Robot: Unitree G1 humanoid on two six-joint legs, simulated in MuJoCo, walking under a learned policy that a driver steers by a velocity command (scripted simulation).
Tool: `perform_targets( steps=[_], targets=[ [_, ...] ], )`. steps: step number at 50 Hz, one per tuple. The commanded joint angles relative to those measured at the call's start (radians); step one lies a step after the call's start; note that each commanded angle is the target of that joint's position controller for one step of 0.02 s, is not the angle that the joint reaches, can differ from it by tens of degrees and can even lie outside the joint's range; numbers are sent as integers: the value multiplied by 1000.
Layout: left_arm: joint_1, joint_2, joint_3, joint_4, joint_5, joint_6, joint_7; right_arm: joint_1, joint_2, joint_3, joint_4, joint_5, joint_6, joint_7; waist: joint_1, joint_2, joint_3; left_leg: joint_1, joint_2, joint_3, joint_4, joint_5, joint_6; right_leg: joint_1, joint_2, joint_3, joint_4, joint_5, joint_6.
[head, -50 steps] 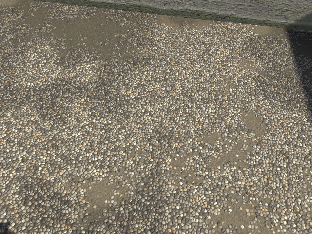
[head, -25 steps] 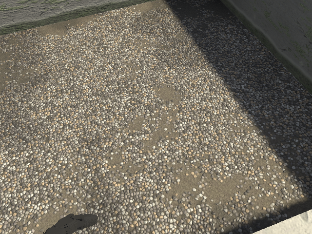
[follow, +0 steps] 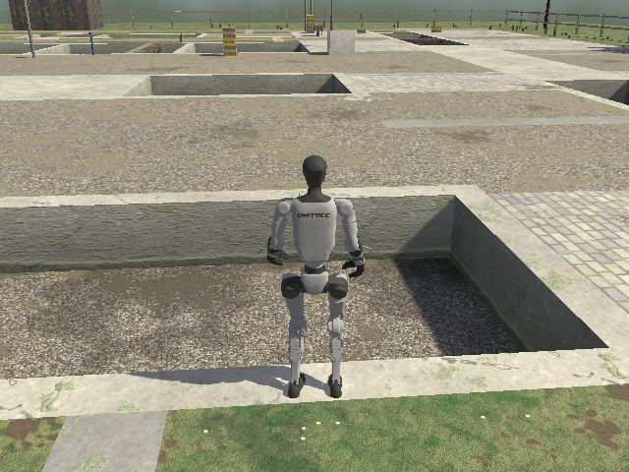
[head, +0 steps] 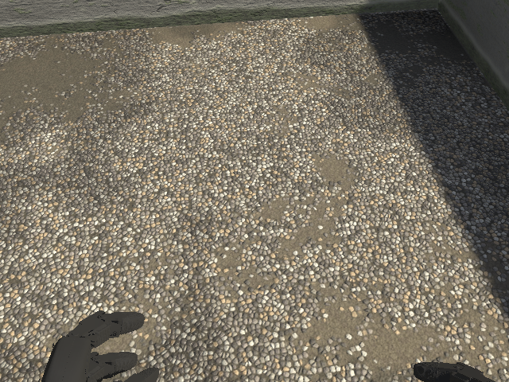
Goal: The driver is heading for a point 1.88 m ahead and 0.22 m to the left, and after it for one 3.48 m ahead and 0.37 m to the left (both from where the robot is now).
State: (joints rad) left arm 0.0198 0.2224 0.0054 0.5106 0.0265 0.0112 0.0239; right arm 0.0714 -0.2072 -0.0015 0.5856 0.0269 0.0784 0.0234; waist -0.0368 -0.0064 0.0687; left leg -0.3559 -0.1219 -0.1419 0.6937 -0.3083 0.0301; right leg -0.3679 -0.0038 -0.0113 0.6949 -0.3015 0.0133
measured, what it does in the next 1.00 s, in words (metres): stands, turning left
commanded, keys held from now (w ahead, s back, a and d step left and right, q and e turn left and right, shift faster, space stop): w+q+shift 0.32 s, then w+shift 0.68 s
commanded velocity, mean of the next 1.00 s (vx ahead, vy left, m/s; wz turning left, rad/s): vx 1.00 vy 0.00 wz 0.49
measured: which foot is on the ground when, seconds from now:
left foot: down 0.00-1.00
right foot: down 0.00-1.00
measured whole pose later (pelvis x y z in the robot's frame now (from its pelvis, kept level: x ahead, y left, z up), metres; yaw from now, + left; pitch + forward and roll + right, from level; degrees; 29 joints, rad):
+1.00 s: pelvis -0.02 +0.02 +0.01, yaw +21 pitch -2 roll -1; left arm 0.12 0.18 0.02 0.57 0.01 0.02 0.01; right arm -0.01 -0.19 0.03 0.53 0.02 0.03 0.06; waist 0.01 0.01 0.04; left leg -0.31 -0.20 -0.18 0.51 -0.13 0.05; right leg -0.20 -0.07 -0.14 0.54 -0.29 0.02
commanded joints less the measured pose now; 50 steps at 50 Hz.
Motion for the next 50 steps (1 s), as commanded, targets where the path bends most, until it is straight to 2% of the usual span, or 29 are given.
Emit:
perform_targets(
  steps=[1,2,3,4,5,6,7,8,9,13,14,16,18,19,20,21,22,23,24,25,26,28,30,32,34,38,43,47,50],
  targets=[
    [-10,75,26,-66,12,-17,-6,-147,-71,-21,-129,12,-23,7,64,-149,-194,-134,41,-56,-73,135,45,326,-100,50,-150,115,3],
    [-2,107,36,-62,14,-18,-2,-154,-70,-22,-133,7,-25,6,69,-189,-181,-159,28,-9,-11,134,39,327,-157,106,-200,75,-23],
    [-12,126,42,-59,11,-19,4,-163,-75,-24,-139,0,-26,7,66,-197,-155,-163,35,25,26,116,36,291,-201,129,-235,46,-42],
    [-25,121,38,-60,17,-22,5,-164,-63,-17,-138,-18,-29,7,65,-194,-122,-107,65,39,33,106,33,197,-216,109,-245,87,-42],
    [-37,112,35,-58,14,-25,7,-148,-59,-16,-134,-24,-30,10,48,-156,-123,-43,70,52,18,124,37,154,-198,71,-236,93,-32],
    [-59,73,20,-62,20,-21,4,-140,-47,-13,-127,-29,-28,8,33,-115,-139,-22,69,49,-9,161,38,168,-171,21,-184,170,-13],
    [-49,60,18,-59,15,-22,3,-114,-60,-20,-115,-13,-31,9,31,-70,-171,14,65,45,-40,217,43,182,-127,-39,-150,168,13],
    [-46,48,14,-70,13,-16,0,-99,-106,-33,-100,8,-37,3,28,2,-179,-38,63,9,-73,245,51,229,-95,-64,-140,130,13],
    [-53,66,26,-72,-1,-11,-3,-105,-111,-37,-100,28,-41,3,33,15,-181,-86,65,-10,-99,162,59,279,-97,-65,-147,56,14],
    [-41,71,39,-58,5,-2,-11,-160,-100,-30,-122,26,-34,3,35,44,-145,-215,65,-55,-121,161,68,359,-119,-84,-112,49,-7],
    [-18,94,51,-54,1,-7,-18,-176,-128,-42,-133,32,-32,13,43,76,-142,-275,57,-53,-114,98,65,384,-133,-76,-109,3,-13],
    [8,116,64,-34,7,-7,-21,-180,-109,-38,-143,39,-34,16,44,11,-141,-357,50,-27,-78,85,60,434,-192,-51,-133,-43,-35],
    [4,110,64,-26,12,-10,-16,-174,-87,-29,-142,28,-41,16,42,-49,-163,-329,56,15,-15,84,53,400,-253,-30,-181,-90,-57],
    [-4,99,61,-26,9,-14,-12,-181,-82,-24,-143,14,-43,18,48,-52,-159,-260,68,31,-6,70,51,328,-260,-37,-199,-112,-59],
    [-36,88,55,-28,5,-17,-12,-138,-78,-22,-132,11,-44,23,13,-21,-163,-189,71,27,-46,69,56,269,-230,-82,-177,-121,-45],
    [-68,60,45,-41,-3,-14,-17,-76,-93,-25,-108,13,-44,28,-19,81,-163,-130,68,-32,-153,31,70,224,-140,-162,-90,-98,-13],
    [-86,44,38,-61,-12,-5,-22,-60,-116,-26,-107,17,-40,34,-29,185,-129,-138,68,-173,-257,-55,85,167,-39,-201,2,-101,13],
    [-81,42,32,-73,-17,-2,-26,-112,-129,-21,-129,15,-31,35,-8,231,-89,-152,75,-293,-313,-111,91,113,13,-174,32,-103,23],
    [-47,48,29,-60,-20,-9,-34,-171,-143,-21,-146,9,-15,24,25,261,-83,-135,96,-348,-357,-142,90,92,25,-137,44,-103,26],
    [-1,48,30,-43,-15,-19,-39,-210,-147,-22,-161,4,-4,11,49,241,-108,-106,111,-358,-367,-121,88,111,18,-103,27,-70,20],
    [55,29,30,-27,-9,-31,-24,-234,-119,-18,-170,-2,-10,7,73,180,-134,-105,109,-320,-336,-54,75,173,2,-85,-24,1,9],
    [36,57,45,-18,11,-34,-22,-187,-76,-6,-162,3,-30,8,40,69,-205,-112,51,-222,-328,89,10,329,4,-108,-79,73,-9],
    [23,45,46,-22,4,-21,-29,-177,-71,-3,-152,1,-46,18,41,18,-226,-90,10,-142,-308,105,-30,399,-19,-110,-135,79,-15],
    [-4,29,43,-28,-9,-10,-30,-169,-65,0,-147,0,-50,25,34,-36,-214,-64,10,-114,-283,97,-36,386,-51,-97,-163,59,-18],
    [-26,23,40,-37,-16,-8,-28,-168,-65,3,-149,-2,-51,31,26,-34,-182,-58,23,-126,-294,61,-30,339,-61,-96,-169,26,-15],
    [-19,23,38,-41,-20,-12,-21,-179,-70,9,-153,-8,-51,35,27,48,-129,-85,38,-190,-371,-19,-25,300,-33,-116,-147,17,-3],
    [32,31,42,-32,-15,-13,-18,-205,-63,9,-157,-10,-59,32,51,73,-139,-107,8,-157,-404,10,-57,364,-34,-127,-176,4,-16],
    [48,41,45,-26,-15,-10,-16,-222,-45,10,-161,-8,-68,36,59,5,-146,-89,-15,-73,-337,73,-83,365,-83,-100,-228,-49,-42],
    [-11,47,42,-46,-22,-14,-16,-203,-38,12,-155,-8,-72,40,31,-62,-137,-33,-8,-33,-251,109,-78,266,-133,-54,-277,-116,-49]
  ],
)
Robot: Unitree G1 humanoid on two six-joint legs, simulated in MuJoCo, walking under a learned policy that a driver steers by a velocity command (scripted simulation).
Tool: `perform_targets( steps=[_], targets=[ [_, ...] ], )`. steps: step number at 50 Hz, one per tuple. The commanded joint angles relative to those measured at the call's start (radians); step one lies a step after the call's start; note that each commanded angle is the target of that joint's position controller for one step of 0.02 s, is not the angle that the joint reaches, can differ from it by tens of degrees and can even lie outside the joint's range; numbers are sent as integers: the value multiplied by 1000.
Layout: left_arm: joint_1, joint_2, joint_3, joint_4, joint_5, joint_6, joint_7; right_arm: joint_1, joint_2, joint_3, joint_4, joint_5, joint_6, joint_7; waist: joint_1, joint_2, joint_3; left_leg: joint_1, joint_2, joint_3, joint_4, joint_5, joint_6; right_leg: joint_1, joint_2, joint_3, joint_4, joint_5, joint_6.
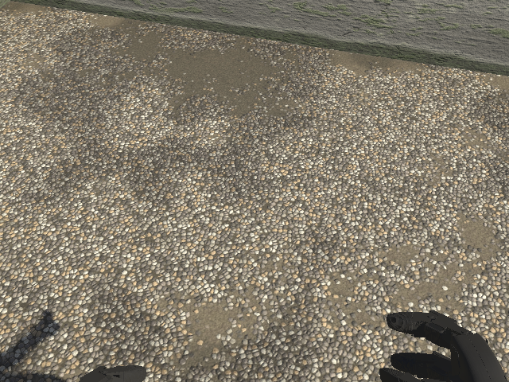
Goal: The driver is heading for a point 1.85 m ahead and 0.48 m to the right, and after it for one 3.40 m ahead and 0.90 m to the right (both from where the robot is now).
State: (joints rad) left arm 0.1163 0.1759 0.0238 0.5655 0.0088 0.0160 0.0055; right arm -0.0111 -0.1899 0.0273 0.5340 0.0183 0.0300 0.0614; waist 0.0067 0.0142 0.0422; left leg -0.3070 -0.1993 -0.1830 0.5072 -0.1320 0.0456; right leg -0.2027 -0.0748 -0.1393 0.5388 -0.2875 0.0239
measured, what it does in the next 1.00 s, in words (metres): stands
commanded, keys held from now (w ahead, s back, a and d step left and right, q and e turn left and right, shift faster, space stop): w+shift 1.00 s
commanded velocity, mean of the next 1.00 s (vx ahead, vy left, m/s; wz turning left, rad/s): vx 1.00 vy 0.00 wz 0.01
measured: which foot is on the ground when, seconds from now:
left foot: down 0.00-1.00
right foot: down 0.00-1.00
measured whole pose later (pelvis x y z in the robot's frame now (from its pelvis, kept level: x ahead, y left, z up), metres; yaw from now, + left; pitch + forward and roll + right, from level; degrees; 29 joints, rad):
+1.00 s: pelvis +0.03 +0.00 +0.00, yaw +2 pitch -2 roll +0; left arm 0.13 0.15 0.02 0.56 0.00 0.04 0.01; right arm -0.04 -0.16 0.05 0.57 0.00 0.04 0.04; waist 0.00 0.01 0.04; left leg -0.28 -0.19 -0.12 0.50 -0.17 0.10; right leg -0.16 -0.09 -0.14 0.55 -0.34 0.03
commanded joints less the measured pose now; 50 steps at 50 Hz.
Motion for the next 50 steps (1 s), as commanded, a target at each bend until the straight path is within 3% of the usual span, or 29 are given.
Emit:
perform_targets(
  steps=[1,5,7,10,14,15,18,20,24,28,35,39,47,50],
  targets=[
    [-124,90,21,-108,-8,-21,3,-109,-59,-17,-99,-3,-25,2,-22,-75,-111,-65,78,6,-61,-73,-89,77,-62,72,-115,-131,-56],
    [-79,76,18,-107,-9,-21,5,-130,-93,-22,-105,-12,-19,-2,-6,105,-91,-112,106,-106,-226,-202,-89,117,33,-10,-14,-29,-26],
    [-39,83,21,-91,-3,-17,4,-142,-86,-21,-107,-10,-12,-6,9,90,-96,-117,92,-100,-243,-178,-97,157,41,-14,-26,-15,-31],
    [0,85,24,-72,1,-11,0,-148,-72,-20,-108,-9,-14,-11,25,17,-127,-100,62,-26,-192,-107,-118,205,15,-7,-59,-27,-47],
    [-74,94,20,-94,-8,-13,1,-128,-55,-16,-101,-5,-23,-3,-8,-98,-111,-38,67,35,-64,-33,-108,90,-58,62,-128,-115,-63],
    [-94,91,17,-103,-11,-17,2,-116,-58,-16,-96,-7,-25,-3,-18,-94,-113,-21,76,33,-55,-36,-102,65,-60,64,-124,-119,-58],
    [-72,74,13,-107,-15,-20,4,-118,-83,-20,-95,-18,-24,-5,-15,46,-110,-47,103,-36,-164,-134,-103,89,2,0,-40,-51,-35],
    [-36,80,17,-96,-11,-16,7,-140,-84,-20,-101,-17,-16,-7,-1,88,-89,-70,103,-79,-221,-162,-104,111,30,-15,-21,-15,-30],
    [8,81,23,-75,-7,-4,0,-164,-60,-12,-98,-14,-17,-16,18,24,-128,-55,73,-20,-194,-80,-114,178,15,-14,-50,-6,-41],
    [-27,79,20,-85,-12,-2,-1,-161,-48,-10,-93,-10,-24,-11,4,-44,-122,-22,70,22,-121,-33,-111,130,-23,16,-85,-37,-51],
    [-22,72,19,-93,-16,-4,4,-164,-59,-10,-84,-16,-22,-12,0,29,-111,-27,95,-31,-177,-79,-97,128,6,-7,-39,12,-32],
    [-34,54,17,-92,-14,1,-1,-161,-49,-3,-81,-15,-11,-16,-9,14,-125,-3,105,-49,-162,-80,-79,118,11,-2,-26,28,-18],
    [-50,46,15,-98,-13,2,0,-163,-41,1,-73,-9,-16,-20,-8,4,-139,-11,113,-55,-139,-70,-51,135,3,11,-17,64,-15],
    [-71,30,8,-93,-12,10,15,-138,-35,5,-59,-15,-12,-32,-15,-14,-136,19,119,-64,-130,-2,-49,140,0,33,-32,70,-8]
  ],
)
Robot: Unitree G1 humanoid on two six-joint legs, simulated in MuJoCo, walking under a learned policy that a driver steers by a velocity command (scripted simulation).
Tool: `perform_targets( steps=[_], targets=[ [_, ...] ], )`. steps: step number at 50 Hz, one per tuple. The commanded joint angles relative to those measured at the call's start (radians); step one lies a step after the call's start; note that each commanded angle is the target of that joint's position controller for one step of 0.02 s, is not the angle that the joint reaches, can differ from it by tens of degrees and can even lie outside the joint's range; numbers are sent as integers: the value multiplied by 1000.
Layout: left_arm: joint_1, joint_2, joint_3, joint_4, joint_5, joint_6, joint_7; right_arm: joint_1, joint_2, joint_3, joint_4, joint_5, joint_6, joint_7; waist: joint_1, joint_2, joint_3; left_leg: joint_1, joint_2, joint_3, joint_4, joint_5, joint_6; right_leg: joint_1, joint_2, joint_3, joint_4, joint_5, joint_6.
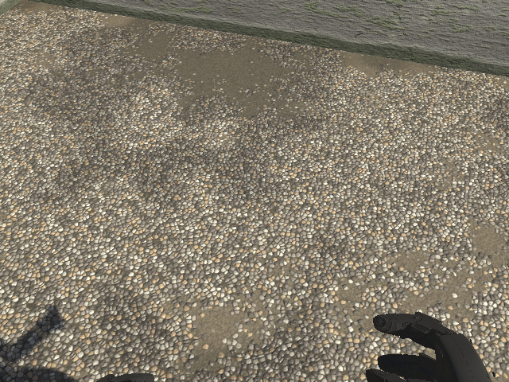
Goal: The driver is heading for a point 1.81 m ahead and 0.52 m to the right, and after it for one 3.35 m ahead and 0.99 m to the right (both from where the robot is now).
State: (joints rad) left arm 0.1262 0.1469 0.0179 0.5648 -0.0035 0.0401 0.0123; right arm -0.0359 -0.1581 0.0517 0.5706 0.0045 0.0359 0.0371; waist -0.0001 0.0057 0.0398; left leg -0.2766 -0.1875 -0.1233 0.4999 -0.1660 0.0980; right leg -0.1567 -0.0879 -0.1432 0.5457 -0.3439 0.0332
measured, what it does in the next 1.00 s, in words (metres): stands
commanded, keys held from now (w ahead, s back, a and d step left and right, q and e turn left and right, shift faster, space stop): w+shift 1.00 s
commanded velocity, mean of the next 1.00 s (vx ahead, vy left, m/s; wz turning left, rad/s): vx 1.00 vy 0.00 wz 0.00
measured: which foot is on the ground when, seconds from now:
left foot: down 0.00-1.00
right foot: down 0.00-1.00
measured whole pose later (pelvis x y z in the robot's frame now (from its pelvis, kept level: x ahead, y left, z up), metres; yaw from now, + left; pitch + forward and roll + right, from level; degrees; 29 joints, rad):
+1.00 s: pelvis +0.00 -0.03 +0.00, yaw -1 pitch -2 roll +0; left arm 0.08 0.14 -0.02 0.56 0.01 0.02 0.01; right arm -0.02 -0.16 0.06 0.60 0.01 0.02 0.03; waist 0.00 -0.01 0.02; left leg -0.29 -0.14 -0.12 0.57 -0.22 0.07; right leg -0.16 -0.04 -0.13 0.58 -0.37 0.00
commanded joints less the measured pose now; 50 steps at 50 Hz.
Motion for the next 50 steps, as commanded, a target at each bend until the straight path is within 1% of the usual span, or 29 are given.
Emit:
perform_targets(
  steps=[1,5,11,12,16,26,27,38,50],
  targets=[
    [-86,60,14,-93,1,-13,9,-113,-65,-19,-94,-1,-18,-9,-8,-3,-132,-12,109,-124,-120,34,-97,95,12,39,-37,130,-17],
    [-100,56,11,-94,2,-12,9,-110,-63,-17,-89,3,-21,-10,-7,8,-125,-28,114,-132,-121,25,-85,103,14,43,-34,136,-14],
    [-117,47,6,-94,3,-13,7,-103,-58,-15,-85,6,-25,-13,-4,1,-128,-36,117,-125,-106,30,-76,114,11,50,-35,151,-17],
    [-115,50,2,-89,9,-19,2,-111,-57,-13,-84,5,-25,-11,-5,-11,-140,-41,124,-123,-95,34,-64,125,9,52,-21,157,-20],
    [-127,44,-4,-93,8,-27,-1,-108,-63,-12,-81,7,-29,-10,-7,-1,-136,-61,132,-125,-87,21,-58,117,7,55,-14,155,-25],
    [-137,46,-11,-102,9,-34,-3,-113,-60,-10,-81,9,-33,-13,-7,-10,-131,-62,135,-98,-45,42,-58,90,-5,67,-24,154,-33],
    [-137,47,-14,-102,10,-36,-2,-109,-67,-12,-78,10,-35,-10,-5,-20,-126,-65,136,-97,-47,45,-62,89,-5,70,-29,142,-37],
    [-139,51,-16,-107,9,-41,-3,-116,-67,-12,-76,8,-36,-11,-4,-6,-130,-50,140,-85,-34,58,-64,78,-8,76,-40,140,-39],
    [-138,52,-18,-109,9,-41,-4,-117,-70,-12,-77,8,-36,-13,-2,-5,-130,-50,145,-89,-40,48,-65,74,-5,77,-37,134,-38]
  ],
)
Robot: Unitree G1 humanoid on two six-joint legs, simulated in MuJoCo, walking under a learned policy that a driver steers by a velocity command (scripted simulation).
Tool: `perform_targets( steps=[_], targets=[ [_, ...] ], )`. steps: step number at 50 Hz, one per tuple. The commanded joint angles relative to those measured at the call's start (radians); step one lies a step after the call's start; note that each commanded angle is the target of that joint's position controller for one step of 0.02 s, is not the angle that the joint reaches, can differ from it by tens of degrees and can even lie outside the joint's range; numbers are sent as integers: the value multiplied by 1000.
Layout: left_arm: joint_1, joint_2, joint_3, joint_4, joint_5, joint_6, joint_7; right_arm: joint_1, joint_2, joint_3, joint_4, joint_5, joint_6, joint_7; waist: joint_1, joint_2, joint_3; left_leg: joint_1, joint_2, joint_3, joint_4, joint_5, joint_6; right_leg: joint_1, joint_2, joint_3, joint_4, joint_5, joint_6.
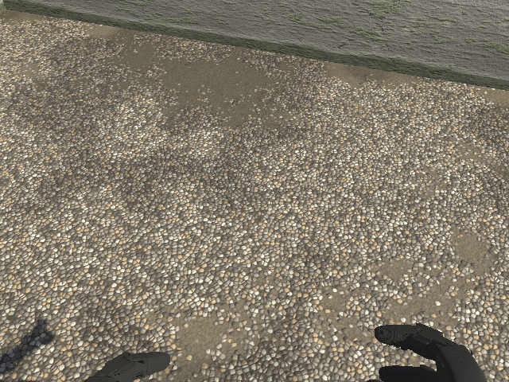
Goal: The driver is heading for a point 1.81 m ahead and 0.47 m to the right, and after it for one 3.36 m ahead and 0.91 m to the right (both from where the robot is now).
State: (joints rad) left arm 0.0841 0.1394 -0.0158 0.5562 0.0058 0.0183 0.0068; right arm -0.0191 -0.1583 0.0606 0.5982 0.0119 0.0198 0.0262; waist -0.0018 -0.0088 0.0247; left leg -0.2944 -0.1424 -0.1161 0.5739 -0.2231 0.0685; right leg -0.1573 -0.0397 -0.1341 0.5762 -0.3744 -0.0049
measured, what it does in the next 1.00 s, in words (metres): stands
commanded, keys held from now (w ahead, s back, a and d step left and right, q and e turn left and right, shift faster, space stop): w+shift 1.00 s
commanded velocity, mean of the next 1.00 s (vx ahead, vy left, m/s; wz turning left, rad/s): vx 1.00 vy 0.00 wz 0.00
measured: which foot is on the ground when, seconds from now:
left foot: down 0.00-1.00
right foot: down 0.00-1.00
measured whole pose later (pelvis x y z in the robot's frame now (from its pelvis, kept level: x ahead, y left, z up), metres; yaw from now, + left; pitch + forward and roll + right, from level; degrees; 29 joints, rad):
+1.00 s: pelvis +0.00 +0.01 +0.00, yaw +0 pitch -3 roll +0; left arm 0.07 0.12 -0.01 0.55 0.00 0.04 0.01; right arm -0.02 -0.14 0.06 0.58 0.01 0.02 0.02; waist 0.00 0.00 0.04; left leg -0.28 -0.15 -0.11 0.55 -0.21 0.08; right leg -0.15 -0.05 -0.12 0.56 -0.36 0.01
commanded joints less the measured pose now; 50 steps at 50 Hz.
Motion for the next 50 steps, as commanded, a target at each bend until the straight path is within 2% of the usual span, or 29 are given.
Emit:
perform_targets(
  steps=[1,22,23,33,50],
  targets=[
    [-96,59,16,-101,0,-19,1,-134,-70,-21,-105,0,-20,-2,0,10,-115,-32,100,-96,-114,103,-36,75,-53,68,-67,164,0],
    [-95,57,16,-102,0,-19,1,-141,-70,-19,-110,0,-19,0,0,14,-115,-31,105,-102,-129,76,-37,70,-49,72,-62,155,2],
    [-101,54,18,-107,-6,-13,5,-133,-71,-22,-111,2,-20,-3,0,24,-101,-27,98,-103,-135,72,-47,59,-49,72,-75,153,5],
    [-108,47,23,-110,-7,-2,6,-133,-54,-21,-120,-1,-16,-10,-1,18,-116,1,97,-105,-134,81,-44,65,-44,68,-74,168,15],
    [-114,38,25,-112,-8,1,7,-138,-45,-22,-129,0,-16,-7,-1,16,-112,0,99,-110,-145,70,-44,67,-41,70,-73,168,16]
  ],
)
